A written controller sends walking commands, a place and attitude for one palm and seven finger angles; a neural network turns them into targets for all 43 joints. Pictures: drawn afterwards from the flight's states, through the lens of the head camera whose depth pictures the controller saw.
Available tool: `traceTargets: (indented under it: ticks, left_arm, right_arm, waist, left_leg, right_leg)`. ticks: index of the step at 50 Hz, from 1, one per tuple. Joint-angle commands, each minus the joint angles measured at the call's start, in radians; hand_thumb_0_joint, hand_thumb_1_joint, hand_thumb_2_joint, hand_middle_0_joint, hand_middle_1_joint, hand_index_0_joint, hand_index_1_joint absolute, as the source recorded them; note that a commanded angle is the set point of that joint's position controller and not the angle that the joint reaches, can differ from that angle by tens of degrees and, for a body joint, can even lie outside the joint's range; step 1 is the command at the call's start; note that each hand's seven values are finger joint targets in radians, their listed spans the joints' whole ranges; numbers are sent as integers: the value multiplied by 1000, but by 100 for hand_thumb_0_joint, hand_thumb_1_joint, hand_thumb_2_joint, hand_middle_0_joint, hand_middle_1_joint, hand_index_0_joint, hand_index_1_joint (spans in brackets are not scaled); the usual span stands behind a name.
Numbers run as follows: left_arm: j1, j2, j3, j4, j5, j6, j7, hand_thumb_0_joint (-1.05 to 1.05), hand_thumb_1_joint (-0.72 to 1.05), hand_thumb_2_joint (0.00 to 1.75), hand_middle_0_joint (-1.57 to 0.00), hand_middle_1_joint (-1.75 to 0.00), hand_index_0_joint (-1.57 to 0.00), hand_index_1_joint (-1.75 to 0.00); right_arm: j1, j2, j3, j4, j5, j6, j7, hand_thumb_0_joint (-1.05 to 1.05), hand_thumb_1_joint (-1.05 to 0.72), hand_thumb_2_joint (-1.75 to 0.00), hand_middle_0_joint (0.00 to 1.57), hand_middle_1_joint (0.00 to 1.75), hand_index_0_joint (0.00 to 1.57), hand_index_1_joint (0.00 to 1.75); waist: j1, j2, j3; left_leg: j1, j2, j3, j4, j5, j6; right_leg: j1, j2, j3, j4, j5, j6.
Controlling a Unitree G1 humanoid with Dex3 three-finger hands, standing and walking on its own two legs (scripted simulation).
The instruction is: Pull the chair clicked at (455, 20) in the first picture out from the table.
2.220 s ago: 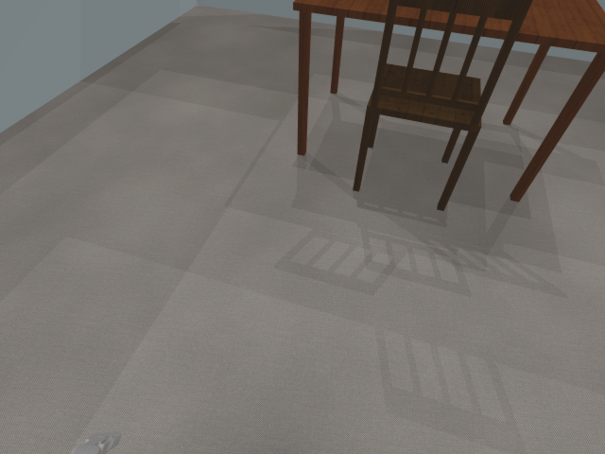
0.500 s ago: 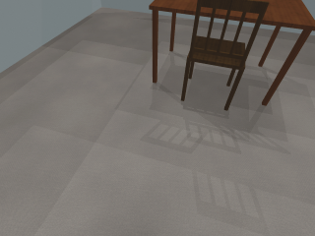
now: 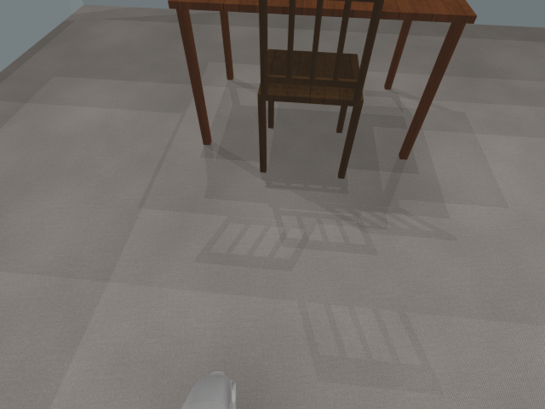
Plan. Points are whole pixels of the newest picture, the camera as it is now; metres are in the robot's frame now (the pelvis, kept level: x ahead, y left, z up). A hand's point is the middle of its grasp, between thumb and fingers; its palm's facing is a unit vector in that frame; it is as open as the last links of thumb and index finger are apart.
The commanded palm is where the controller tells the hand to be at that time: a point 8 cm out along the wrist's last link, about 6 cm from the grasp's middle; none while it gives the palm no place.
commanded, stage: walk to a spot facing it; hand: left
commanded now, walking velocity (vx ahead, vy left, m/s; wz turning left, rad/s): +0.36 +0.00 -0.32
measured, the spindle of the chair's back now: (315, 42) +1.32 -0.06 -0.08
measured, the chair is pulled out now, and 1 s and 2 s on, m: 0.00 0.00 0.00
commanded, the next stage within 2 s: turn to face it in 1.32 s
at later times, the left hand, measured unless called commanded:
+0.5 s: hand (165, 298) +0.33 +0.25 -0.17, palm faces -0.18 -0.97 -0.18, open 7.4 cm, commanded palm none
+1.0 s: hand (241, 216) +0.56 +0.12 -0.17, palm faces -0.39 -0.89 -0.23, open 7.1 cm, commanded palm none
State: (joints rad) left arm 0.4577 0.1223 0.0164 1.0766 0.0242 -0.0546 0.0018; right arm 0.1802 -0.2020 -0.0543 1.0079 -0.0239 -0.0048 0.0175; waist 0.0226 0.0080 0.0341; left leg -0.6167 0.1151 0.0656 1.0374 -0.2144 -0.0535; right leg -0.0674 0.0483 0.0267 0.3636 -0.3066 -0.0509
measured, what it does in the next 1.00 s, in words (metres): walks ahead, turning right: left foot, then right foot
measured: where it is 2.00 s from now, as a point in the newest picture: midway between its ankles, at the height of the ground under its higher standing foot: (305, 304)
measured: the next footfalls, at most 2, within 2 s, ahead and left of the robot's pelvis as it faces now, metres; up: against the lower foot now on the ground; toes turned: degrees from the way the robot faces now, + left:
left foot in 0.18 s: +0.24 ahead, +0.15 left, +0.00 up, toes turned +3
right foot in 0.80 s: +0.41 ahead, -0.12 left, +0.00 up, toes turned -29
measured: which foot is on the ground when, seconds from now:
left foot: up 0.00-0.16, down 0.18-0.80, up 0.82-1.00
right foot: down 0.00-0.18, up 0.20-0.78, down 0.80-1.00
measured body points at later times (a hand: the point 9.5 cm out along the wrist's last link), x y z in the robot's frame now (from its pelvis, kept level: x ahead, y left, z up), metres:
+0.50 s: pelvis +0.21 +0.08 +0.00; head +0.22 +0.10 +0.45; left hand +0.34 +0.30 -0.15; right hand +0.15 -0.17 -0.14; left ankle +0.20 +0.15 -0.74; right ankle +0.24 -0.09 -0.65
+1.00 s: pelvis +0.40 -0.02 -0.01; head +0.43 -0.03 +0.44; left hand +0.58 +0.17 -0.15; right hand +0.32 -0.23 -0.16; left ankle +0.48 +0.12 -0.67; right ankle +0.38 -0.10 -0.74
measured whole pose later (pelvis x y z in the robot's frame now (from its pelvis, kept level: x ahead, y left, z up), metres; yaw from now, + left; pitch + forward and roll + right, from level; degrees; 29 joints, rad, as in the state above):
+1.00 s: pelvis +0.40 -0.02 -0.01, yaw -25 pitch +0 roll -1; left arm 0.19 0.20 0.08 1.01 0.02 -0.05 0.01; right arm 0.27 -0.15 -0.06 1.02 -0.03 -0.02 -0.01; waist -0.05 0.01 0.05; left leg -0.55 0.19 0.07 1.10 -0.31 -0.05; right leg -0.25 0.04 -0.10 0.48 -0.24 -0.07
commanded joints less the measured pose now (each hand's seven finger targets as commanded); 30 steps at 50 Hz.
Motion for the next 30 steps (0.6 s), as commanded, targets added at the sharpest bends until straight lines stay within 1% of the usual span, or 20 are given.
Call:
traceTargets:
  ticks: [1,4,5,6,7,8,9,10,11,12,13,15,16,17,19,20,24,27,29,30]
  left_arm:
    - [50,197,52,-33,2,-25,20,0,90,90,-20,-30,-20,-30]
    - [46,203,57,-25,6,-17,23,0,90,90,-20,-30,-20,-30]
    - [32,213,62,-29,5,-15,24,0,90,90,-20,-30,-20,-30]
    - [8,220,66,-31,2,-16,23,0,90,90,-20,-30,-20,-30]
    - [-5,221,70,-35,-2,-15,22,0,90,90,-20,-30,-20,-30]
    - [-2,199,70,-39,-7,-14,18,0,90,90,-20,-30,-20,-30]
    - [60,137,71,-53,-17,-7,7,0,90,90,-20,-30,-20,-30]
    - [25,115,62,-84,-17,-15,-1,0,90,90,-20,-30,-20,-30]
    - [-30,131,61,-88,-8,-10,4,0,90,90,-20,-30,-20,-30]
    - [-96,126,62,-97,-3,-3,-6,0,90,90,-20,-30,-20,-30]
    - [-119,119,64,-96,6,4,-19,0,90,90,-20,-30,-20,-30]
    - [-85,87,64,-83,12,33,-28,0,90,90,-20,-30,-20,-30]
    - [-70,79,64,-82,13,46,-30,0,90,90,-20,-30,-20,-30]
    - [-77,78,66,-89,14,55,-31,0,90,90,-20,-30,-20,-30]
    - [-126,80,73,-110,17,61,-34,0,90,90,-20,-30,-20,-30]
    - [-140,79,74,-120,17,65,-37,0,90,90,-20,-30,-20,-30]
    - [-270,87,68,-158,17,66,-44,0,90,90,-20,-30,-20,-30]
    - [-378,79,57,-186,16,64,-49,0,90,90,-20,-30,-20,-30]
    - [-436,76,52,-197,13,60,-49,0,90,90,-20,-30,-20,-30]
    - [-458,72,51,-205,11,59,-50,0,90,90,-20,-30,-20,-30]
  right_arm:
    - [-146,-42,-6,-126,8,-40,11,0,-90,-90,20,30,20,30]
    - [-175,-34,-5,-141,13,-51,13,0,-90,-90,20,30,20,30]
    - [-157,-40,-6,-139,14,-55,10,0,-90,-90,20,30,20,30]
    - [-95,-52,-11,-121,12,-60,4,0,-90,-90,20,30,20,30]
    - [20,-73,-16,-84,7,-66,-8,0,-90,-90,20,30,20,30]
    - [180,-125,-27,-35,2,-70,-24,0,-90,-90,20,30,20,30]
    - [315,-252,-58,-7,-13,-72,-34,0,-90,-90,20,30,20,30]
    - [360,-282,-55,-2,-8,-64,-33,0,-90,-90,20,30,20,30]
    - [270,-226,-43,-6,1,-63,-37,0,-90,-90,20,30,20,30]
    - [176,-164,-30,-33,2,-65,-36,0,-90,-90,20,30,20,30]
    - [133,-101,-14,-38,-1,-73,-35,0,-90,-90,20,30,20,30]
    - [104,-53,-2,-27,-2,-86,-40,0,-90,-90,20,30,20,30]
    - [96,-53,-3,-25,1,-90,-41,0,-90,-90,20,30,20,30]
    - [100,-53,-5,-24,2,-93,-41,0,-90,-90,20,30,20,30]
    - [137,-43,-11,-12,1,-98,-43,0,-90,-90,20,30,20,30]
    - [146,-54,-11,-8,2,-101,-43,0,-90,-90,20,30,20,30]
    - [232,-61,-10,24,7,-104,-45,0,-90,-90,20,30,20,30]
    - [301,-68,-6,48,4,-100,-45,0,-90,-90,20,30,20,30]
    - [342,-69,-3,67,-1,-94,-45,0,-90,-90,20,30,20,30]
    - [347,-68,-1,71,-3,-91,-45,0,-90,-90,20,30,20,30]
  waist:
    - [15,-116,70]
    - [27,-152,72]
    - [16,-157,69]
    - [-19,-143,40]
    - [-67,-122,-6]
    - [-126,-53,-102]
    - [-148,226,-243]
    - [-141,295,-230]
    - [-120,223,-173]
    - [-90,164,-41]
    - [-61,119,25]
    - [-9,97,41]
    - [7,100,29]
    - [10,99,29]
    - [2,69,38]
    - [7,68,44]
    - [-29,57,53]
    - [-63,59,83]
    - [-85,85,95]
    - [-85,90,111]
  left_leg:
    - [-64,2,13,-159,53,0]
    - [82,-30,32,-313,30,24]
    - [143,-40,32,-350,15,34]
    - [229,-66,51,-410,13,42]
    - [390,-90,62,-484,53,52]
    - [638,-41,9,-517,73,70]
    - [867,232,-337,-556,20,145]
    - [826,400,-592,-744,-65,228]
    - [697,403,-579,-817,-266,221]
    - [549,357,-488,-846,-344,207]
    - [447,307,-383,-856,-292,185]
    - [347,253,-201,-854,-160,157]
    - [325,235,-127,-858,-129,157]
    - [317,224,-83,-867,-104,158]
    - [343,220,-53,-883,-54,165]
    - [381,219,-31,-889,-29,169]
    - [546,220,25,-874,126,171]
    - [605,215,86,-853,259,168]
    - [637,219,108,-838,323,166]
    - [641,221,131,-833,347,164]
  right_leg:
    - [12,-239,187,-142,361,-125]
    - [-12,-240,183,-113,411,-104]
    - [-26,-242,185,-90,444,-103]
    - [-17,-227,166,-22,535,-94]
    - [-55,-190,134,105,601,-72]
    - [-157,-152,120,309,537,-49]
    - [-366,-24,9,634,102,-4]
    - [-497,28,-6,896,-263,4]
    - [-542,-32,42,1007,-212,-4]
    - [-584,-91,27,1030,-114,1]
    - [-573,-126,21,1007,-42,7]
    - [-512,-146,6,949,12,22]
    - [-500,-153,-3,925,36,29]
    - [-505,-160,-9,907,66,36]
    - [-551,-172,-12,870,126,49]
    - [-592,-174,-13,852,153,57]
    - [-693,-186,-42,709,207,75]
    - [-676,-174,-95,563,204,69]
    - [-653,-159,-123,486,184,58]
    - [-643,-152,-131,449,182,51]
